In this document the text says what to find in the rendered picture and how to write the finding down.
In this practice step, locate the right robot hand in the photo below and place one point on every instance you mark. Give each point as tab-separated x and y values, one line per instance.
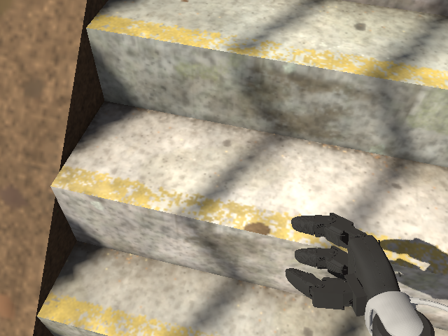
362	273

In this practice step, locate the robot right forearm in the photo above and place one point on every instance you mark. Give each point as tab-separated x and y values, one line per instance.
391	314

